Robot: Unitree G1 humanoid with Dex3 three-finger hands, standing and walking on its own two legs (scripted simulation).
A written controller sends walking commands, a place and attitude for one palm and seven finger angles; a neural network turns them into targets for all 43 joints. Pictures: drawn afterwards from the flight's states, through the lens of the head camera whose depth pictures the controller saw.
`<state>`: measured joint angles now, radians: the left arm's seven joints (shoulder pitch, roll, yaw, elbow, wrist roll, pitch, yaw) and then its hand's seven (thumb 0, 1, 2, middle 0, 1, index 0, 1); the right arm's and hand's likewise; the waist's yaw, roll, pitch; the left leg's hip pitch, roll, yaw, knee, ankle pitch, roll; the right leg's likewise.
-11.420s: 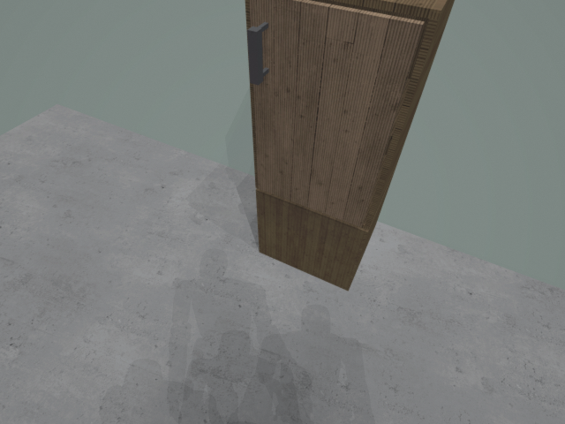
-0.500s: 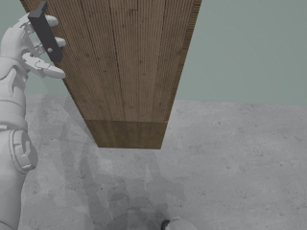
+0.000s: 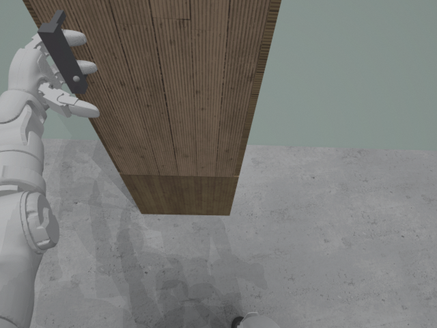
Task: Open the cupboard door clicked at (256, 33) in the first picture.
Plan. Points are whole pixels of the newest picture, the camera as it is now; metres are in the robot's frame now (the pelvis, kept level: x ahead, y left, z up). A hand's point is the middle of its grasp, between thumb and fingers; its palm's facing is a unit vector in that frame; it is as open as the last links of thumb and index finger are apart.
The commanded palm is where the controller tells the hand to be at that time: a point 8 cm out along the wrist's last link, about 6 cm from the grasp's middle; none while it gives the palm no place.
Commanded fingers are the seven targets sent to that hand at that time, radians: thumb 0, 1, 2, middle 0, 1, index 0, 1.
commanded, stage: slide the fingers in behind the handle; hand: left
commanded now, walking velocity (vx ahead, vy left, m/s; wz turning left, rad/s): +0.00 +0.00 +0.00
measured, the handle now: (69, 53) +0.56 +0.22 +0.16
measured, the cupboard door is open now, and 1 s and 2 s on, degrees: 0 0 40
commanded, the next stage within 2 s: close the thumb around the handle in 0.12 s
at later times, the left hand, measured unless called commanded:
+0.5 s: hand (75, 78) +0.51 +0.20 +0.15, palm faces -0.10 -0.99 +0.00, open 11.8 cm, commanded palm +0.49 +0.25 +0.15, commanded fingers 0.00 0.34 0.66 -0.36 -1.29 -0.36 -1.29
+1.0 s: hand (73, 80) +0.50 +0.20 +0.15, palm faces -0.12 -0.99 +0.00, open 6.0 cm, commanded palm +0.49 +0.25 +0.15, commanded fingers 0.00 0.90 0.90 -0.40 -1.35 -0.40 -1.35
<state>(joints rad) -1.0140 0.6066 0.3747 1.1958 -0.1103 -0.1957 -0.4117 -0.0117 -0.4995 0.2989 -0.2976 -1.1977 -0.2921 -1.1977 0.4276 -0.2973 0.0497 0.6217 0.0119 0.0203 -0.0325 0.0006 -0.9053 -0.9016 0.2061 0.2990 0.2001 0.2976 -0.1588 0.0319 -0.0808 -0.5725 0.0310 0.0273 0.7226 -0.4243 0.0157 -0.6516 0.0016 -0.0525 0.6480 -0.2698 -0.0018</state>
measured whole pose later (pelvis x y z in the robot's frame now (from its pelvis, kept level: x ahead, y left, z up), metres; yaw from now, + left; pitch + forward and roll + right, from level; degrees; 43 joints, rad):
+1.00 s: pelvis +0.00 +0.01 +0.00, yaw +0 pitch +16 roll -2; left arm -1.01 0.60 0.38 1.20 -0.12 -0.20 -0.43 0.01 0.68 0.83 -0.32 -1.32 -0.34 -1.33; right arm 0.43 -0.30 0.05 0.62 0.01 0.02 -0.03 0.00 -0.91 -0.90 0.21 0.30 0.20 0.30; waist -0.16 0.03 -0.09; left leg -0.58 0.03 0.03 0.73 -0.43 0.02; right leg -0.65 0.00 -0.05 0.65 -0.27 0.01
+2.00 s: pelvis +0.00 -0.02 +0.02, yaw +2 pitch +0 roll +0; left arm -0.04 -0.04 -0.05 -0.12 -0.04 0.22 0.33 0.02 0.68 0.78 -0.29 -1.30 -0.29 -1.30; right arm 0.15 -0.19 0.05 0.59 -0.01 0.03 -0.03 0.01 -0.91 -0.90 0.20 0.30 0.20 0.30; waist 0.04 0.07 -0.06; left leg -0.16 0.02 0.00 0.52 -0.35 -0.01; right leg -0.27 0.00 -0.07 0.53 -0.26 -0.03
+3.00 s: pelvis -0.04 -0.01 +0.02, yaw +2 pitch -4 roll +0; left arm -0.13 -0.09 -0.21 -0.01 0.01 0.21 0.43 -0.01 -0.48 0.31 -0.27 -0.79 -0.26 -0.79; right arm 0.12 -0.16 0.06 0.65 -0.03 0.08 -0.04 0.01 -0.91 -0.90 0.20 0.30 0.20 0.30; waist 0.04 0.04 0.00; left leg -0.12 0.00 0.01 0.49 -0.29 0.01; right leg -0.21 -0.03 -0.07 0.48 -0.19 -0.01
